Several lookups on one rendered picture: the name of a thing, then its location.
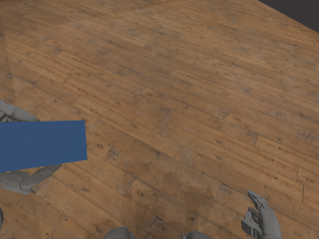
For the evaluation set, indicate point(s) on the sponge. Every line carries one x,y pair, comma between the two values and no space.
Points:
30,144

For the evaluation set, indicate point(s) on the left robot hand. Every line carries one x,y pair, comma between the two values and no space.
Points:
17,180

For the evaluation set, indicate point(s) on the left robot thigh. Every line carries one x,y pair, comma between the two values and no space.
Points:
120,233

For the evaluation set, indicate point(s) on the right robot hand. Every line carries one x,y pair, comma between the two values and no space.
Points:
262,223

